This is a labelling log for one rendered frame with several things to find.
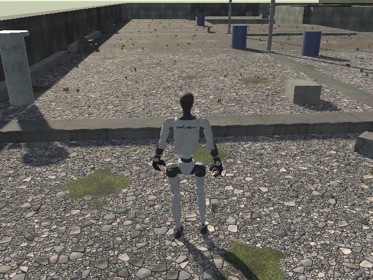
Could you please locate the robot left forearm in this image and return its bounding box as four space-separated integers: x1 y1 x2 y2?
153 140 164 162

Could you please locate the robot right forearm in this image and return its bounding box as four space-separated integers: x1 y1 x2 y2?
209 141 221 166

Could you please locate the robot right upper arm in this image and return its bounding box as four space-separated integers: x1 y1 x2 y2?
199 117 215 150

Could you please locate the robot left hand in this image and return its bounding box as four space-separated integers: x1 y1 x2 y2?
152 160 166 171

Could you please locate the robot left upper arm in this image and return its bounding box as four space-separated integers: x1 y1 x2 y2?
158 117 175 149

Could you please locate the robot torso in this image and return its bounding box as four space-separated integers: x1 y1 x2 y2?
173 115 200 175

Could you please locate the robot right thigh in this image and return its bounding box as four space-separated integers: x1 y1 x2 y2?
194 162 206 197

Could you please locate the robot right hand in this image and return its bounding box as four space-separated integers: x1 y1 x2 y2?
209 163 223 177

